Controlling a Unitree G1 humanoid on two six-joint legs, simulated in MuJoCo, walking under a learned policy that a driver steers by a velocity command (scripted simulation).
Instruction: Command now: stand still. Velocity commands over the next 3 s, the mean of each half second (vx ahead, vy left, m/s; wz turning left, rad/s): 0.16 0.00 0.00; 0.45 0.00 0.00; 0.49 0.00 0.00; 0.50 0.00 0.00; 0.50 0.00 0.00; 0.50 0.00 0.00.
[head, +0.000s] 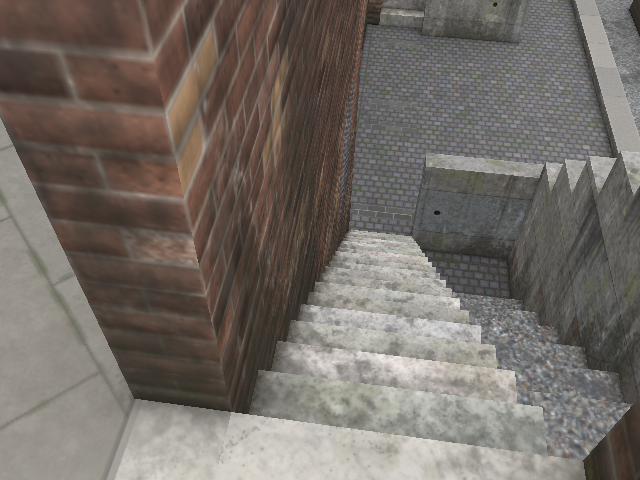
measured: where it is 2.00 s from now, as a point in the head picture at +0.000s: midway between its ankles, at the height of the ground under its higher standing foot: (400, 422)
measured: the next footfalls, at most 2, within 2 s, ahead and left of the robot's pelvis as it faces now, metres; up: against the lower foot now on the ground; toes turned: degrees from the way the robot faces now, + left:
right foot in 0.50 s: +0.10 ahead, -0.17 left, +0.00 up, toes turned -3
left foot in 0.92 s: +0.43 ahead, +0.02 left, +0.00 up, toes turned +2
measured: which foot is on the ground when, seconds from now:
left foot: down 0.00-0.50, up 0.52-0.90, down 0.92-1.00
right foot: down 0.00-0.22, up 0.24-0.48, down 0.50-0.94, up 0.96-1.00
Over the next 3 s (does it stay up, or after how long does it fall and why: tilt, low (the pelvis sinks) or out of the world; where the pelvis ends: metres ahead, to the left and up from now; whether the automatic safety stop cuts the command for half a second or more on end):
stays up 1.18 -0.22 -0.67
